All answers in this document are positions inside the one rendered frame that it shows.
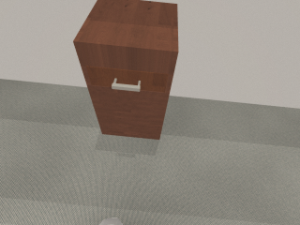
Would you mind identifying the drawer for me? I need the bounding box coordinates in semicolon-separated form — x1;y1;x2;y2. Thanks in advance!
86;66;169;93

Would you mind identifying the handle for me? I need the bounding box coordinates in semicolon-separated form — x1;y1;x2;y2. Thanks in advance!
112;78;141;92

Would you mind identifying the cabinet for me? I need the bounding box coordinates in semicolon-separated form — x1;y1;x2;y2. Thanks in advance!
73;0;179;140

